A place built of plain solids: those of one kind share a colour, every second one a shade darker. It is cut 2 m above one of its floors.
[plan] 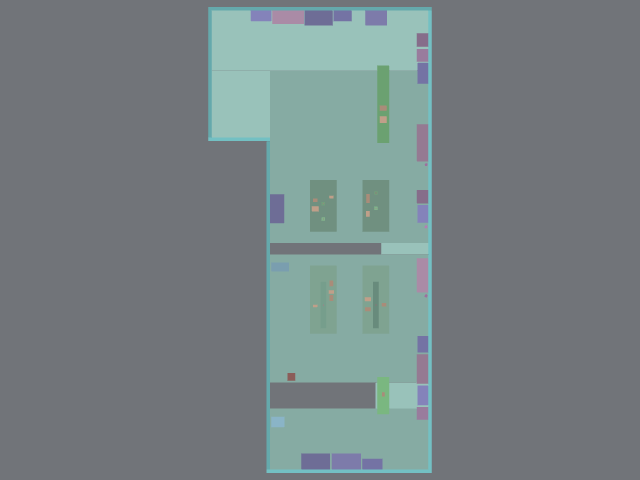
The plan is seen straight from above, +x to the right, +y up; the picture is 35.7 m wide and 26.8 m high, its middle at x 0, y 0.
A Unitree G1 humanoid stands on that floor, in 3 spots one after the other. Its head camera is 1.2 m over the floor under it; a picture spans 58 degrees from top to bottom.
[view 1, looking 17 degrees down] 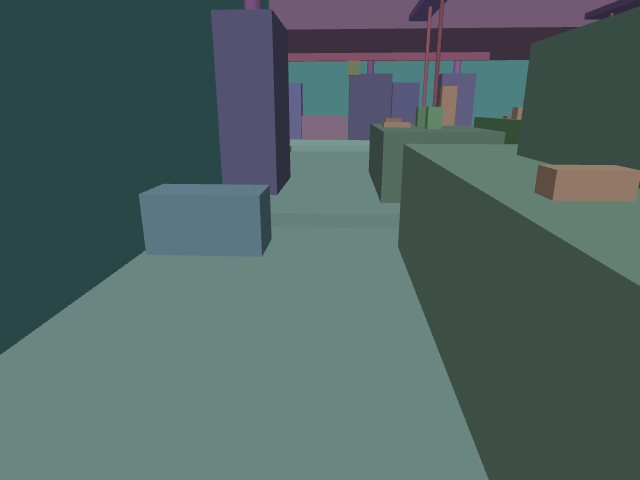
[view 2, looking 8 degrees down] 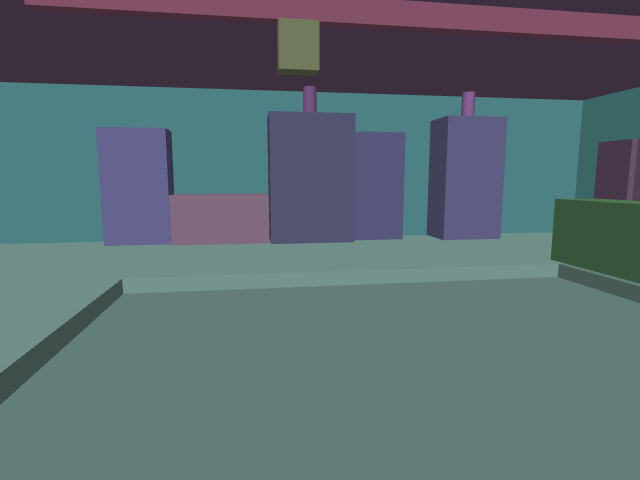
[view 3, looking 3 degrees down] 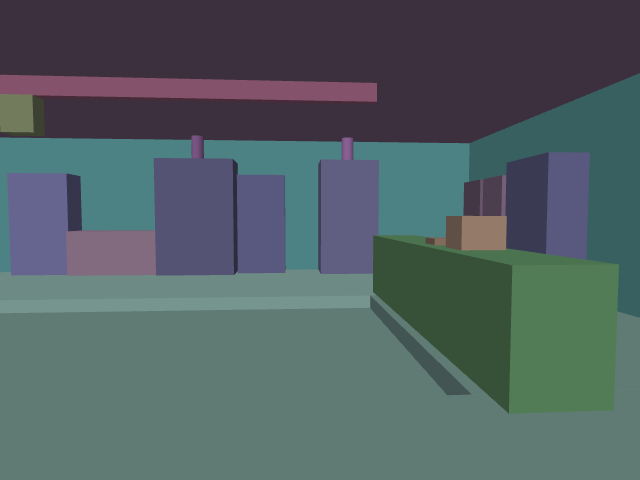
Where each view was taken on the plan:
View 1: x -1.07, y -5.16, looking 93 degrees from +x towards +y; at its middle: floor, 4.10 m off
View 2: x -1.22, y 3.97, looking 81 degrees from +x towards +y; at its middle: fume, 8.18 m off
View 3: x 1.87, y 2.92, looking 86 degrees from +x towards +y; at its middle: fume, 9.35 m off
